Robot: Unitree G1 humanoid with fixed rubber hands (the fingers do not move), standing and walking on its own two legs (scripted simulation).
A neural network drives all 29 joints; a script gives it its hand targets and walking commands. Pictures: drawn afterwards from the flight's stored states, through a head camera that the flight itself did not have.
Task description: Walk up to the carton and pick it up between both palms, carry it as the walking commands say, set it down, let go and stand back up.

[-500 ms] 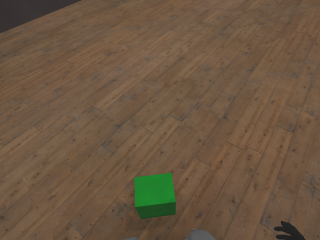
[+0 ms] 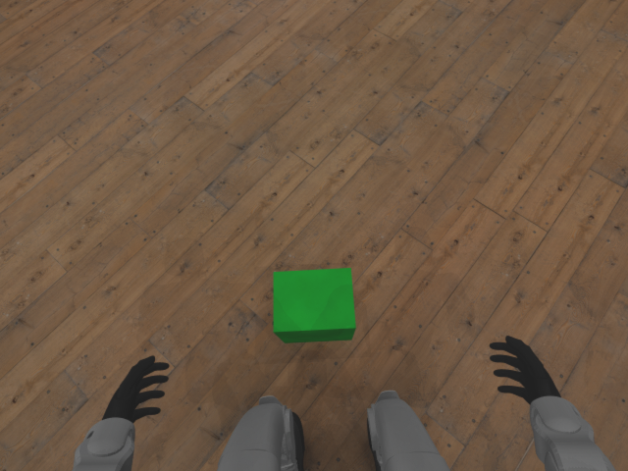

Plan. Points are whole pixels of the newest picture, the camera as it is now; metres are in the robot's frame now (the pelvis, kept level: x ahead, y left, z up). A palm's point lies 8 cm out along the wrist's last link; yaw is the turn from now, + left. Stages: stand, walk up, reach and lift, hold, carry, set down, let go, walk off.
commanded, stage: reach and lift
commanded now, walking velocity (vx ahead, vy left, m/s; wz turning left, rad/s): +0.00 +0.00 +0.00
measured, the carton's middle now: (315, 308) +0.42 +0.06 -0.61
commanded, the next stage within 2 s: none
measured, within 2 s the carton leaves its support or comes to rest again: neither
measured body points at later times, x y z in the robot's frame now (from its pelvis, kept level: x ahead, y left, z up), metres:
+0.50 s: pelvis -0.05 -0.01 -0.04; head +0.17 -0.01 +0.35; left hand +0.28 +0.26 -0.16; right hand +0.32 -0.21 -0.17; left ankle +0.01 +0.12 -0.69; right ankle +0.03 -0.13 -0.69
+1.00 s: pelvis -0.05 +0.00 -0.06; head +0.31 +0.01 +0.21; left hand +0.43 +0.24 -0.23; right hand +0.44 -0.15 -0.25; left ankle +0.01 +0.12 -0.69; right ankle +0.03 -0.13 -0.69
